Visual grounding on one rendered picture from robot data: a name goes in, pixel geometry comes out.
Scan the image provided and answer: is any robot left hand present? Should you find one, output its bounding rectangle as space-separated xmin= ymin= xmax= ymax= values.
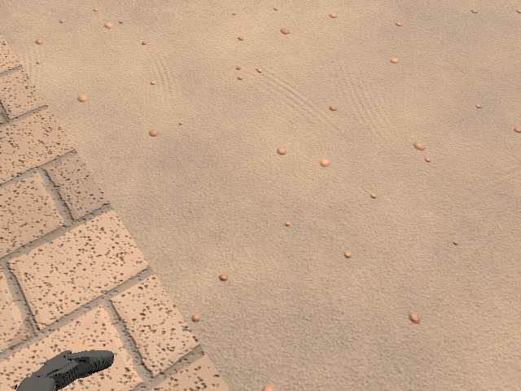
xmin=15 ymin=350 xmax=114 ymax=391

